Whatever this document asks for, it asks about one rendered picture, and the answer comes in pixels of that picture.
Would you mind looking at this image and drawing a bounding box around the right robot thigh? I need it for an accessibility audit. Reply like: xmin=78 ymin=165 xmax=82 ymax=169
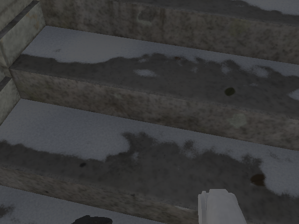
xmin=198 ymin=189 xmax=247 ymax=224

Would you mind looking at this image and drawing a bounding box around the robot left hand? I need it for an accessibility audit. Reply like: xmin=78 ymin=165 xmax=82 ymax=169
xmin=71 ymin=215 xmax=113 ymax=224

